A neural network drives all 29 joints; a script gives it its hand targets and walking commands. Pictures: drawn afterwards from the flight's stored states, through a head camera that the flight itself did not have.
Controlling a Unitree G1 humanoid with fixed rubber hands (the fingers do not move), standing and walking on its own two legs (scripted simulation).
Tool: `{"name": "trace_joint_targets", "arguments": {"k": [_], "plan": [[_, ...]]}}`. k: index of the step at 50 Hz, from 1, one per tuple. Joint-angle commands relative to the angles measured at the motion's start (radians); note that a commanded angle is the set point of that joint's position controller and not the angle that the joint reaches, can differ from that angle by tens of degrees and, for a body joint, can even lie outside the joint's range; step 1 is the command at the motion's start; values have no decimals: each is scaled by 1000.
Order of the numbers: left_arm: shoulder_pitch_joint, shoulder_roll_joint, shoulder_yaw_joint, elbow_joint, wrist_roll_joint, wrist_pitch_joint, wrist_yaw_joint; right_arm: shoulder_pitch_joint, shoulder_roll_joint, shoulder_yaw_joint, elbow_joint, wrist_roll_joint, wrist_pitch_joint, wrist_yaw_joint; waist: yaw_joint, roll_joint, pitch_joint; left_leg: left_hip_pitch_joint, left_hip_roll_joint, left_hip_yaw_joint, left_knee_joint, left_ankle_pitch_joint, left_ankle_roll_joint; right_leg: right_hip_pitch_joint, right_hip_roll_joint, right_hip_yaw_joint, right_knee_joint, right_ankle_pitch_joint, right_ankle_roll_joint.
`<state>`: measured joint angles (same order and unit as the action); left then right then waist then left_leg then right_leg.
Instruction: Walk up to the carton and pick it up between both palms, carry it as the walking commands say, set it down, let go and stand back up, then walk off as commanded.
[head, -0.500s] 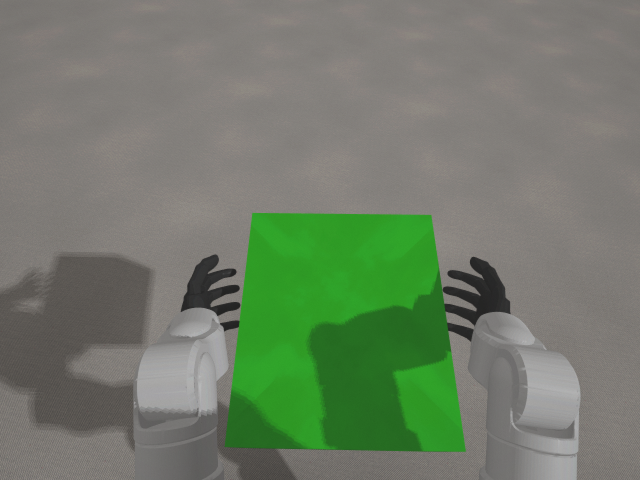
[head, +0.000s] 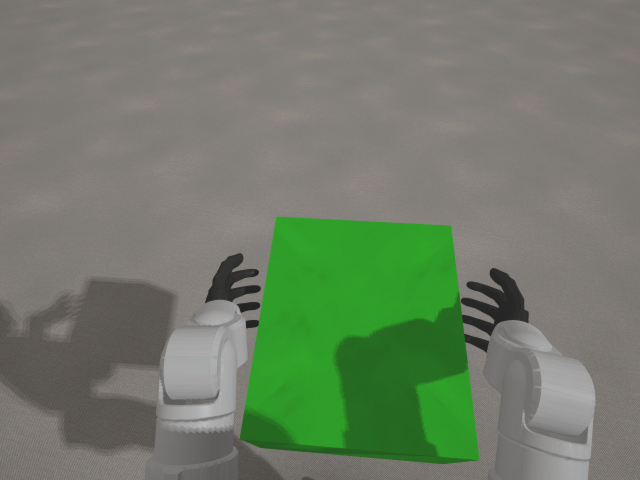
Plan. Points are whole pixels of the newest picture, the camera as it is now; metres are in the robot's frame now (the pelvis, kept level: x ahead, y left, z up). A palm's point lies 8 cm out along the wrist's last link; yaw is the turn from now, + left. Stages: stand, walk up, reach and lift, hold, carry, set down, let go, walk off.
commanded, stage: carry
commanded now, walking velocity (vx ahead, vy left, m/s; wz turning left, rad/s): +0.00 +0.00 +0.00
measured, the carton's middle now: (356, 335) +0.31 -0.01 +0.01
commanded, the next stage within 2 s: none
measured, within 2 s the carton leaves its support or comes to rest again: neither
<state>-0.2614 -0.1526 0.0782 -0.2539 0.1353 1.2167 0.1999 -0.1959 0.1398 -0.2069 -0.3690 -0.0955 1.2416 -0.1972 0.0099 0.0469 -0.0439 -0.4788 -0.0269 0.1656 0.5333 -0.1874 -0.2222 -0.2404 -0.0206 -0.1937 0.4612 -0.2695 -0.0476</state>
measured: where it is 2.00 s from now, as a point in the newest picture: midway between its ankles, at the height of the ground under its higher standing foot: outside the picture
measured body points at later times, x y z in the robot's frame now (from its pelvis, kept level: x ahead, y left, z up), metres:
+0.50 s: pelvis -0.09 +0.06 +0.00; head -0.07 +0.06 +0.45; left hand +0.21 +0.20 +0.09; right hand +0.19 -0.12 +0.08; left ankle +0.00 +0.15 -0.73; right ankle -0.10 -0.05 -0.74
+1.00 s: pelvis -0.13 +0.04 -0.01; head -0.14 +0.06 +0.44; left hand +0.17 +0.19 +0.07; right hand +0.14 -0.13 +0.08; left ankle +0.00 +0.15 -0.73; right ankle -0.10 -0.05 -0.74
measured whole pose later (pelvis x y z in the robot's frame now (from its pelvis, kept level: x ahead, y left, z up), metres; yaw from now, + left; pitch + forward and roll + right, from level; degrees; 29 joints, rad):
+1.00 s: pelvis -0.13 +0.04 -0.01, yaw -2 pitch +2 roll -1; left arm -0.23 -0.15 0.12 -0.27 0.12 1.21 0.20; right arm -0.19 0.14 -0.16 -0.32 -0.10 1.22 -0.19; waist 0.00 -0.01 -0.08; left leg -0.49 0.03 0.04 0.54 -0.13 0.01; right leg -0.37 0.02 -0.10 0.59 -0.26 -0.05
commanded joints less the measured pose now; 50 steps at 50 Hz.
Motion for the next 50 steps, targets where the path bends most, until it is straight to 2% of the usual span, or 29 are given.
{"name": "trace_joint_targets", "arguments": {"k": [1, 3, 6, 8, 10, 12, 14, 15, 19, 21, 23, 26, 27, 28, 29, 32, 33, 34, 35, 38, 39, 40, 41, 42, 43, 44, 45, 49, 50], "plan": [[-353, -1006, -564, -149, -391, -13, -247, -514, 990, 783, -110, 418, -6, 268, -28, -305, -120, 198, 108, -312, 704, -247, 137, -426, -378, 386, -342, -508, -127], [-505, -1006, -613, -179, -436, 4, -261, -461, 974, 684, -41, 361, -14, 251, -55, -188, -168, 131, 125, -212, 379, -191, 184, -196, -270, 138, -141, -185, -45], [-461, -1002, -635, -150, -442, 13, -266, -415, 887, 622, -83, 315, -21, 233, -40, 21, -211, 178, 56, -100, -153, -52, 155, 0, -126, 75, 148, 94, 7], [-424, -981, -628, -148, -410, 20, -255, -438, 895, 654, -41, 349, -16, 254, -9, 305, -173, 277, 303, -429, -212, 264, 172, -241, -46, 93, 258, -195, 65], [-391, -968, -631, -132, -397, 19, -239, -395, 884, 661, -25, 363, -16, 270, -6, 357, -177, 180, 321, -487, -250, 112, 258, -181, -35, 169, 342, -233, 93], [-423, -1008, -645, -168, -414, 1, -257, -441, 940, 696, -79, 382, -30, 273, -11, 176, -193, 13, 273, -442, -303, -172, 279, -52, -3, 134, 370, -131, 70], [-422, -1015, -634, -185, -407, -8, -260, -462, 929, 693, -115, 383, -33, 285, -3, 215, -190, 28, 237, -398, -354, -350, 234, -52, 36, 112, 389, -95, 73], [-420, -1054, -645, -200, -409, -21, -257, -513, 974, 730, -137, 407, -44, 289, -4, 226, -260, 88, 232, -310, -285, -281, 268, -81, 19, 121, 340, -78, 51], [-420, -1053, -677, -236, -443, -29, -254, -500, 957, 736, -220, 392, -72, 267, 7, 130, -399, 400, 219, -327, -112, 347, 262, 9, -5, 174, -84, 8, 35], [-371, -1020, -657, -218, -455, -28, -263, -388, 956, 731, -175, 365, -62, 244, -15, -131, -455, 306, 162, -263, -34, 272, 243, 200, -88, 246, -2, 350, 30], [-283, -965, -590, -95, -407, -38, -270, -320, 899, 702, -104, 335, -61, 250, -10, -175, -473, 303, 163, -239, -79, 317, 182, 214, -91, 201, 116, 411, -10], [-338, -987, -590, -119, -433, -41, -282, -394, 903, 716, -155, 343, -69, 248, -15, -143, -335, 245, 139, -222, -81, -51, 233, -3, -77, 214, -34, 20, -7], [-371, -1021, -616, -235, -455, -30, -272, -466, 939, 761, -279, 399, -59, 242, -18, -83, -267, 232, 127, -188, -77, -62, 227, -69, -96, 224, -43, 4, -10], [-274, -991, -569, -125, -408, -17, -278, -427, 911, 758, -201, 381, -48, 248, -23, -121, -252, 214, 144, -221, -97, -70, 236, -96, -100, 224, -56, -64, -9], [-302, -936, -512, 15, -361, -27, -279, -455, 854, 697, -73, 316, -58, 260, -13, -55, -235, 189, 155, -258, -141, -95, 226, -109, -80, 224, -25, -85, -2], [-385, -1003, -596, -223, -433, -20, -267, -520, 934, 769, -267, 416, -45, 252, -20, -72, -250, 122, 143, -274, -169, -232, 222, -51, -54, 222, -58, -205, -4], [-341, -964, -541, -58, -378, -22, -268, -442, 910, 720, -67, 357, -39, 265, -18, -52, -243, 131, 137, -253, -158, -206, 225, -89, -75, 237, -59, -201, -3], [-388, -976, -541, -159, -407, -13, -261, -533, 936, 758, -177, 412, -31, 255, -20, -91, -229, 105, 131, -244, -153, -194, 229, -97, -82, 250, -75, -214, -8], [-355, -915, -490, -13, -341, -21, -262, -478, 878, 698, -17, 336, -33, 268, -18, -89, -217, 109, 130, -264, -142, -185, 224, -123, -78, 262, -87, -219, -17], [-448, -994, -593, -251, -425, -13, -237, -552, 948, 749, -208, 433, -33, 255, -26, 54, -214, 93, 129, -253, -171, -215, 227, -136, -77, 243, -52, -224, -13], [-331, -912, -507, -19, -341, -6, -243, -445, 874, 693, 2, 349, -20, 265, -17, 21, -224, 108, 131, -265, -172, -229, 220, -128, -71, 244, -62, -253, -13], [-376, -964, -542, -132, -373, -5, -240, -522, 923, 723, -116, 400, -26, 263, -18, 25, -238, 124, 135, -263, -158, -231, 230, -125, -71, 250, -68, -226, -18], [-339, -880, -477, 73, -316, -13, -250, -433, 843, 644, 95, 301, -32, 275, -17, 2, -246, 140, 123, -264, -164, -248, 219, -148, -62, 269, -86, -294, -16], [-411, -999, -595, -260, -425, -14, -231, -526, 933, 727, -230, 432, -34, 255, -18, 67, -240, 127, 134, -261, -169, -254, 226, -150, -66, 244, -56, -268, -13], [-318, -890, -504, 20, -332, -8, -247, -387, 850, 652, 70, 312, -30, 268, -15, -9, -237, 83, 118, -260, -165, -298, 219, -138, -55, 245, -74, -312, -6], [-486, -1013, -607, -266, -446, -18, -236, -549, 962, 724, -205, 421, -37, 253, -20, -41, -227, 105, 111, -238, -162, -270, 213, -148, -70, 268, -95, -350, -10], [-370, -949, -558, -90, -378, -13, -241, -412, 914, 672, 2, 347, -27, 264, -18, -3, -284, 170, 113, -228, -140, -217, 214, -130, -60, 253, -88, -288, -19], [-422, -987, -571, -178, -421, -22, -252, -509, 943, 724, -149, 387, -47, 249, -25, -138, -233, 163, 65, -152, 19, -135, 224, -197, -115, 303, -169, -350, -21], [-380, -954, -525, -4, -373, -29, -266, -420, 910, 662, 41, 307, -53, 264, -22, -136, -251, 188, 68, -182, 12, -107, 238, -193, -124, 312, -158, -324, -33]]}}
